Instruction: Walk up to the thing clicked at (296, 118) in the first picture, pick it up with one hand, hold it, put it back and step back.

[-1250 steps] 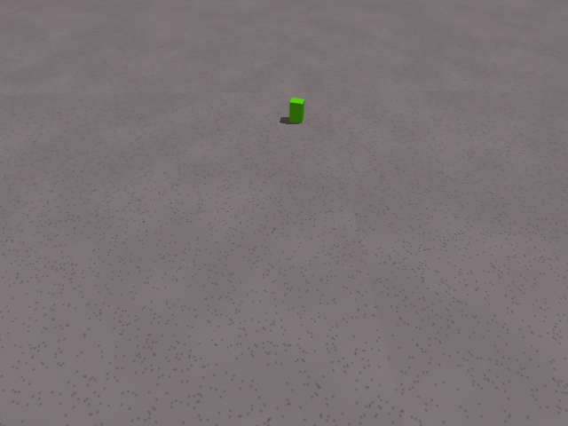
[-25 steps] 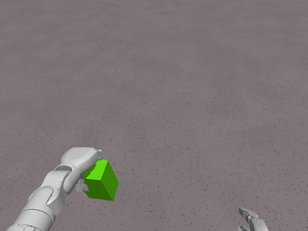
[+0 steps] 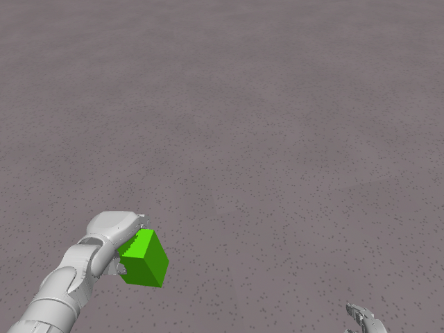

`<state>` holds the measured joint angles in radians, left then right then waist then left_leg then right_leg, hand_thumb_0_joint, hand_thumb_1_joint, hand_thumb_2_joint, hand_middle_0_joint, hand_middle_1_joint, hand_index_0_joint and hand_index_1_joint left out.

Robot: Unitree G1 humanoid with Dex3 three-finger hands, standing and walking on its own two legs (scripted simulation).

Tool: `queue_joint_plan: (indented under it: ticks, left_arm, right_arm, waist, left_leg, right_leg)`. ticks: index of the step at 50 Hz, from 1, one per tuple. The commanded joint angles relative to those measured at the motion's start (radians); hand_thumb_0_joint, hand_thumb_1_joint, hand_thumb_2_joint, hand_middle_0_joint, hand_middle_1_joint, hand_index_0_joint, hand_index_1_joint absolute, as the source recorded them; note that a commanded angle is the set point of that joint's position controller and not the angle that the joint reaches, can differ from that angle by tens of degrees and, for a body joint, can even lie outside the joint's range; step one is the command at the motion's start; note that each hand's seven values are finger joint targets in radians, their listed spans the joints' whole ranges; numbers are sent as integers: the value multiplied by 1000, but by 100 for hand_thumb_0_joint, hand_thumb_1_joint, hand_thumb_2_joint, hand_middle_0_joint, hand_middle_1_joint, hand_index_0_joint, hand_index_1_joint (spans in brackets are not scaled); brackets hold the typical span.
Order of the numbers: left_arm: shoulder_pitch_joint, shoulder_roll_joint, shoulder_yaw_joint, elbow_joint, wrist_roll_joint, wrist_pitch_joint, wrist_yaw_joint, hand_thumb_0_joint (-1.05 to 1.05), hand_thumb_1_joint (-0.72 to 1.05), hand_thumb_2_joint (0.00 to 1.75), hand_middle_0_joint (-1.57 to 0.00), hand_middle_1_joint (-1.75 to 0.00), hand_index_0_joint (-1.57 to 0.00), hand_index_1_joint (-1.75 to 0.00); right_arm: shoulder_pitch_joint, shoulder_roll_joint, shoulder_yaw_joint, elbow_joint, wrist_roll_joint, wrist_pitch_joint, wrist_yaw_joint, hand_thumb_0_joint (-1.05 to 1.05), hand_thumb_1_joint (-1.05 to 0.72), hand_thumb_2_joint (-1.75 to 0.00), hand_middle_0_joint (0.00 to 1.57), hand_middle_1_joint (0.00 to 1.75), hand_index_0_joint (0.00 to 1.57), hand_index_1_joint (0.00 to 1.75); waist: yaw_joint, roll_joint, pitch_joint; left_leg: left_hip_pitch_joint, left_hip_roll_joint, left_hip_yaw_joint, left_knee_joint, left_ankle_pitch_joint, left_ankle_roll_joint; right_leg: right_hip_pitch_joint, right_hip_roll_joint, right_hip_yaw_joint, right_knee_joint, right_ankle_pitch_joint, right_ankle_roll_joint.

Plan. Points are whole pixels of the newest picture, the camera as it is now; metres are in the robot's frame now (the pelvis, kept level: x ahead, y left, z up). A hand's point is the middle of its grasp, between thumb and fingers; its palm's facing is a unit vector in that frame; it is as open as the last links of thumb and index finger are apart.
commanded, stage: hold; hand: left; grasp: from the side
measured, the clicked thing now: (139, 258) +0.30 +0.20 -0.07
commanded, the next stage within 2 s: crouch in 0.30 s
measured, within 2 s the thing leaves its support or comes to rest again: neither
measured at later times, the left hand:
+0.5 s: hand (119, 249) +0.30 +0.22 -0.02, palm faces -0.45 -0.01 -0.89, open 9.4 cm
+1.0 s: hand (140, 265) +0.34 +0.24 -0.19, palm faces -0.42 +0.08 -0.91, open 9.4 cm
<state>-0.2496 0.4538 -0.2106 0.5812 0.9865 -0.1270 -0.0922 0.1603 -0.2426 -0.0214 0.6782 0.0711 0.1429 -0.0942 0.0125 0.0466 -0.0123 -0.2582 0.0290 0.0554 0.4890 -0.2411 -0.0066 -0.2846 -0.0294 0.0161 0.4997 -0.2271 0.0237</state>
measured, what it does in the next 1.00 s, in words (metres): lowers itself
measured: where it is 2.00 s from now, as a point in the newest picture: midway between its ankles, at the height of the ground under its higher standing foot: outside the picture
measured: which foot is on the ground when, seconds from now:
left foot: down 0.00-1.00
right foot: down 0.00-1.00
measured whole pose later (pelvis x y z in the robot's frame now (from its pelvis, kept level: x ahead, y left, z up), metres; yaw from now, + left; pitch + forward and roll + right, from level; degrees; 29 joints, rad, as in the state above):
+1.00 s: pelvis -0.03 +0.01 -0.10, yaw +1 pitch +20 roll -1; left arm -0.60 0.44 -0.17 1.13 1.20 -0.17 0.30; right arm 0.21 -0.27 -0.08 0.69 0.00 0.11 -0.03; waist -0.08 0.01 -0.14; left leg -1.07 0.04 0.00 1.20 -0.48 0.00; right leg -1.06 -0.02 -0.01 1.16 -0.45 0.03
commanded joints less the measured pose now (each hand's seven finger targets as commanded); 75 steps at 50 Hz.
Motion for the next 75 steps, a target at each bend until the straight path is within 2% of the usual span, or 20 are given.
queue_joint_plan:
  ticks: [1, 13, 16, 20, 21, 23, 27, 34, 42, 47, 55, 57, 60, 62, 64, 65, 68, 70, 74, 75]
  left_arm:
    - [-319, 211, 123, -166, -10, 1, 35, 0, 59, 80, -88, -82, -92, -77]
    - [-313, 210, 129, -180, -16, -6, 29, 0, 56, 74, -86, -78, -90, -73]
    - [-361, 240, 145, -224, -5, -13, 35, 0, 56, 76, -85, -81, -90, -76]
    - [-348, 208, 121, -167, -17, -10, 38, 0, 63, 69, -86, -89, -94, -80]
    - [-337, 193, 108, -177, -17, -11, 38, 0, 55, 71, -78, -81, -86, -74]
    - [-315, 198, 116, -156, -19, -11, 39, 0, 58, 87, -86, -88, -90, -84]
    - [-294, 184, 109, -99, -2, -30, 52, 0, 65, 91, -92, -90, -96, -87]
    - [-386, 186, 121, 45, 70, -90, 178, 0, 65, 89, -94, -87, -97, -84]
    - [-559, 146, 96, 303, 183, -89, 373, 0, 56, 85, -87, -87, -91, -84]
    - [-679, 156, 109, 421, 208, -42, 446, 0, 57, 85, -90, -84, -93, -81]
    - [-815, 226, 162, 438, 217, -11, 451, 0, 62, 85, -91, -87, -95, -83]
    - [-826, 277, 188, 473, 232, -3, 449, 0, 62, 86, -91, -86, -95, -82]
    - [-856, 264, 189, 504, 226, -8, 431, 0, 63, 85, -91, -88, -95, -84]
    - [-910, 327, 213, 481, 233, -19, 422, 0, 65, 88, -92, -89, -96, -85]
    - [-917, 278, 194, 526, 229, -31, 406, 0, 68, 85, -93, -89, -98, -84]
    - [-939, 294, 198, 515, 228, -41, 402, 0, 69, 83, -93, -88, -98, -83]
    - [-978, 374, 237, 487, 250, -65, 396, 0, 71, 82, -94, -89, -100, -83]
    - [-937, 329, 225, 524, 251, -70, 394, 0, 75, 84, -98, -89, -103, -84]
    - [-989, 410, 260, 478, 273, -79, 405, 0, 76, 85, -99, -88, -104, -83]
    - [-977, 396, 257, 522, 276, -76, 403, 0, 76, 86, -98, -91, -104, -86]
  right_arm:
    - [-105, -125, -38, -144, -4, -39, -10, 0, -91, -90, 20, 30, 20, 30]
    - [-110, -124, -33, -161, -3, -36, -11, 0, -91, -90, 20, 30, 20, 30]
    - [-106, -124, -36, -153, -8, -37, -11, 0, -91, -90, 20, 30, 20, 30]
    - [-96, -126, -36, -143, -4, -39, -11, 0, -93, -91, 20, 30, 20, 30]
    - [-99, -125, -39, -145, -4, -41, -9, 0, -89, -90, 20, 30, 20, 30]
    - [-95, -127, -39, -145, -4, -39, -11, 0, -90, -90, 20, 30, 20, 30]
    - [-90, -123, -36, -141, -7, -33, -9, 0, -90, -90, 20, 30, 20, 30]
    - [-50, -126, -44, -107, -27, -19, 5, 0, -91, -90, 20, 30, 20, 30]
    - [66, -154, -86, -69, -65, -25, 43, 0, -91, -90, 20, 30, 20, 30]
    - [119, -169, -103, -56, -82, -50, 55, 0, -91, -90, 20, 30, 20, 30]
    - [178, -184, -118, -43, -104, -98, 53, 0, -91, -90, 20, 30, 20, 30]
    - [183, -186, -114, -38, -106, -103, 51, 0, -91, -90, 20, 30, 20, 30]
    - [194, -185, -109, -31, -114, -116, 58, 0, -91, -90, 20, 30, 20, 30]
    - [194, -192, -109, -33, -114, -124, 61, 0, -90, -90, 20, 30, 20, 30]
    - [203, -194, -105, -30, -121, -133, 68, 0, -91, -90, 20, 30, 20, 30]
    - [203, -195, -102, -24, -121, -138, 71, 0, -90, -90, 20, 30, 20, 30]
    - [215, -214, -99, -15, -127, -149, 81, 0, -90, -90, 20, 30, 20, 30]
    - [221, -211, -92, -15, -135, -154, 94, 0, -91, -90, 20, 30, 20, 30]
    - [238, -215, -87, -6, -144, -157, 116, 0, -91, -90, 20, 30, 20, 30]
    - [248, -222, -83, 4, -148, -158, 123, 0, -91, -90, 20, 30, 20, 30]
  waist:
    - [5, -25, -232]
    - [0, -25, -206]
    - [6, 6, -258]
    - [-4, -22, -227]
    - [-2, -26, -237]
    - [-4, -50, -236]
    - [-10, -64, -199]
    - [-43, -67, -217]
    - [-93, -27, -390]
    - [-102, 9, -509]
    - [-131, 70, -712]
    - [-139, 85, -699]
    - [-162, 71, -696]
    - [-162, 84, -715]
    - [-203, 71, -686]
    - [-196, 78, -702]
    - [-195, 141, -771]
    - [-203, 148, -776]
    - [-206, 197, -854]
    - [-222, 193, -820]
  left_leg:
    - [118, -39, -11, -59, 199, 21]
    - [96, -42, -13, -68, 128, 21]
    - [118, -40, -15, -60, 170, 18]
    - [108, -34, -19, -65, 162, 20]
    - [117, -36, -19, -65, 171, 19]
    - [109, -39, -14, -55, 180, 23]
    - [66, -42, -17, -44, 147, 22]
    - [-71, -52, -16, 95, 103, 17]
    - [-393, -42, -26, 454, 49, 14]
    - [-558, -31, -56, 599, -25, 15]
    - [-788, -28, -83, 830, -106, 15]
    - [-855, -26, -90, 865, -152, 13]
    - [-956, -27, -99, 930, -225, 16]
    - [-1008, -28, -106, 965, -299, 16]
    - [-1071, -29, -118, 1011, -340, 18]
    - [-1074, -30, -128, 1022, -360, 17]
    - [-1068, -25, -152, 1080, -316, 8]
    - [-1077, -24, -156, 1118, -280, 7]
    - [-1100, -29, -134, 1207, -199, 14]
    - [-1124, -26, -143, 1221, -185, 10]
  right_leg:
    - [58, 50, -18, -74, 145, -32]
    - [33, 48, -13, -86, 75, -34]
    - [52, 49, -13, -72, 116, -35]
    - [41, 54, -18, -73, 110, -33]
    - [46, 52, -18, -72, 117, -34]
    - [43, 49, -15, -75, 131, -28]
    - [15, 47, -17, -65, 100, -30]
    - [-132, 41, -11, 56, 73, -31]
    - [-462, 47, -17, 372, 34, -39]
    - [-654, 52, -34, 543, -47, -48]
    - [-894, 48, -49, 799, -125, -62]
    - [-958, 47, -50, 845, -164, -65]
    - [-1046, 44, -55, 909, -224, -65]
    - [-1096, 45, -59, 947, -283, -67]
    - [-1173, 41, -64, 984, -312, -63]
    - [-1192, 43, -68, 1004, -329, -65]
    - [-1275, 36, -79, 1088, -297, -66]
    - [-1322, 33, -86, 1124, -282, -66]
    - [-1351, 35, -86, 1182, -231, -65]
    - [-1379, 29, -90, 1202, -225, -63]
